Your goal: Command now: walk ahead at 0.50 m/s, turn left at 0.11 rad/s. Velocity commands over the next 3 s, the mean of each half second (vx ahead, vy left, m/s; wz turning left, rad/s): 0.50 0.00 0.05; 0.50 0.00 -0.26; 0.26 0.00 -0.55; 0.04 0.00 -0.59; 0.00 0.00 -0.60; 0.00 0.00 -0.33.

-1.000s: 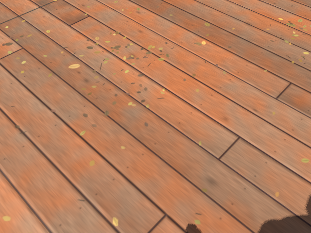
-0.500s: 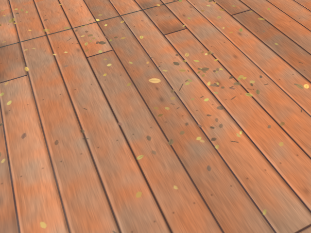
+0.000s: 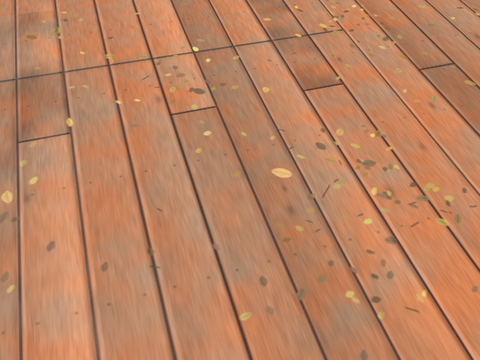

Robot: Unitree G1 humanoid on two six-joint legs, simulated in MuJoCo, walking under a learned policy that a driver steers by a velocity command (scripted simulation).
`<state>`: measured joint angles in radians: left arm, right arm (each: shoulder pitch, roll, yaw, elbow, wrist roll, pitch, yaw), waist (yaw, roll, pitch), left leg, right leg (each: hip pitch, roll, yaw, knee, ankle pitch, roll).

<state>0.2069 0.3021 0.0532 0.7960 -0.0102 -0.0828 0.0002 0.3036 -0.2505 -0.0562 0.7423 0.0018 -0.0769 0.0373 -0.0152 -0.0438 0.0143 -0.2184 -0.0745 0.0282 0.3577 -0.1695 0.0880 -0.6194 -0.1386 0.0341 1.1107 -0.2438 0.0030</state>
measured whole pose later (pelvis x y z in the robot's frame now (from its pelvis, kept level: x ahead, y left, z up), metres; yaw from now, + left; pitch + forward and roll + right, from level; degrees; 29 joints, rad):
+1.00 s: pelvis +0.53 -0.01 -0.01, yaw -10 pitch +2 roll +0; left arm 0.33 0.30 0.07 0.83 -0.03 -0.05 0.01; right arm 0.17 -0.25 -0.05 0.78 -0.01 -0.11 0.01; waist 0.01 -0.05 0.01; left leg -0.32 0.01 0.06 0.46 -0.18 0.02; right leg -0.46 -0.03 0.05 1.16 -0.38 -0.03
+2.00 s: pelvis +0.76 -0.06 +0.00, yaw -45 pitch +1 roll -1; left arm 0.21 0.35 0.11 0.61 -0.02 0.07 0.02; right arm 0.17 -0.26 -0.06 0.74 -0.02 0.00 -0.04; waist -0.01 -0.05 0.03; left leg -0.26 0.03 0.02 0.46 -0.23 0.01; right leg -0.57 0.07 0.09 1.14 -0.38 0.07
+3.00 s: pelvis +0.73 -0.08 -0.01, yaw -72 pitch +0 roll +0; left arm 0.19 0.28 0.06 0.69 -0.01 0.05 0.02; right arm 0.17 -0.24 -0.04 0.71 0.00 0.00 -0.01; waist -0.01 -0.02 0.04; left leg -0.26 0.00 -0.02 0.51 -0.26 -0.01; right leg -0.21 -0.01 0.08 0.49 -0.28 0.06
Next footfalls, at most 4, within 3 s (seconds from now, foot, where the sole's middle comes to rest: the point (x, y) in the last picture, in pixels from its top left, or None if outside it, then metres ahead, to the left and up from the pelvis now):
0.34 right None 0.36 -0.16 -0.78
0.86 left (208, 308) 0.63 0.08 -0.78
1.34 right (304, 261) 0.79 -0.21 -0.78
1.82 left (239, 237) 0.88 -0.01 -0.78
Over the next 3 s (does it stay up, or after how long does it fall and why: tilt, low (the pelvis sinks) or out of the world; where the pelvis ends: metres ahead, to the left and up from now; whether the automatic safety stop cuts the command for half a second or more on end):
stays up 0.73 -0.08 -0.01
